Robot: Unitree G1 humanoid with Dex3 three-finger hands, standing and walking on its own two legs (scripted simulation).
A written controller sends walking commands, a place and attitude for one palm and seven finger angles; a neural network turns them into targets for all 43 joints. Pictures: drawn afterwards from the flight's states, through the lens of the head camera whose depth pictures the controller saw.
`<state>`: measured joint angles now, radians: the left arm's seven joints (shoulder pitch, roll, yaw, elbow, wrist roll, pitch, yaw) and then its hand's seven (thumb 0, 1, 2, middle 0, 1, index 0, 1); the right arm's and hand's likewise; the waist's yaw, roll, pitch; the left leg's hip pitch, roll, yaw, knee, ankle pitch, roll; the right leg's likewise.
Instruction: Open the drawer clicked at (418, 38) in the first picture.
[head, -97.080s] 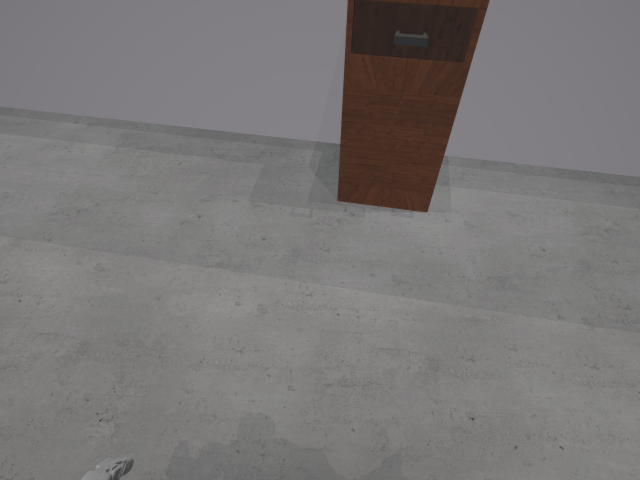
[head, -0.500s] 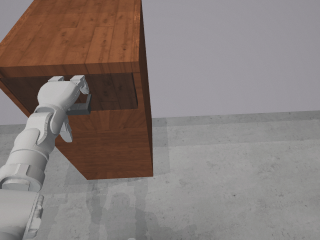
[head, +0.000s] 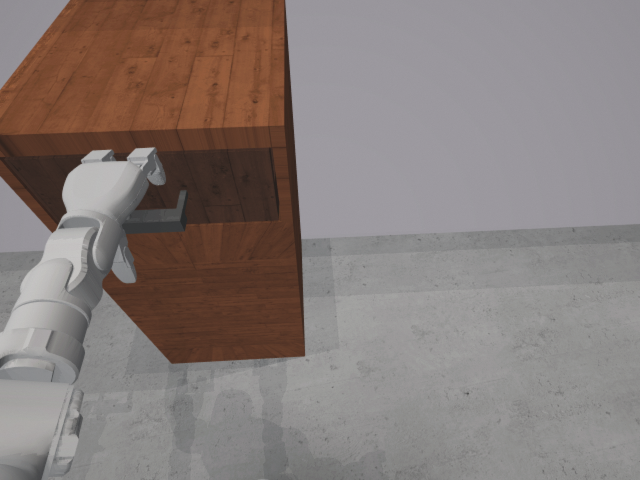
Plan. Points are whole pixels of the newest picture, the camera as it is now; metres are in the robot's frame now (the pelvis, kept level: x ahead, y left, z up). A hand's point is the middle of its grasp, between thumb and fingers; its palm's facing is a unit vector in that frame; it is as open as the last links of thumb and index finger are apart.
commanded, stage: move the hooked fingers above the handle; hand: left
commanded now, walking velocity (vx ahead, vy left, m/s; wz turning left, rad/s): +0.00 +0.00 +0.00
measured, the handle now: (152, 209) +0.50 +0.27 +0.02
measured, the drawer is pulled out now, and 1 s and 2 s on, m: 0.00 0.00 0.00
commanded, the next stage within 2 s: none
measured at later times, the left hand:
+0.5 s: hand (131, 203) +0.45 +0.26 +0.08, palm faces +0.00 -0.02 -1.00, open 13.7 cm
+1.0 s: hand (116, 212) +0.44 +0.28 +0.08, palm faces -0.04 +0.01 -1.00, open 13.8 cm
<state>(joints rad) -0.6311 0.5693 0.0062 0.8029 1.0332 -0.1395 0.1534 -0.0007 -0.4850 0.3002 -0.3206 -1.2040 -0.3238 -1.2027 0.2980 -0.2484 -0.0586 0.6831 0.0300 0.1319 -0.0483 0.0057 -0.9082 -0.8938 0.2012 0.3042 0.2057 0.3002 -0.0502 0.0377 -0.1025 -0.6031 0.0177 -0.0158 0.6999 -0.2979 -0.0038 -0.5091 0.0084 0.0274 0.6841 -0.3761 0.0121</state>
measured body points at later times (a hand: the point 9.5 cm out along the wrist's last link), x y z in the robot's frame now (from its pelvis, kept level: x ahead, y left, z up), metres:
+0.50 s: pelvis +0.01 +0.00 +0.00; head +0.07 -0.01 +0.44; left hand +0.45 +0.26 +0.13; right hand +0.05 -0.27 -0.14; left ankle +0.02 +0.12 -0.72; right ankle -0.03 -0.13 -0.72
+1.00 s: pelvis +0.00 -0.01 +0.00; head +0.06 -0.02 +0.45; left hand +0.44 +0.28 +0.13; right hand +0.08 -0.28 -0.13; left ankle +0.02 +0.12 -0.72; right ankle -0.03 -0.13 -0.72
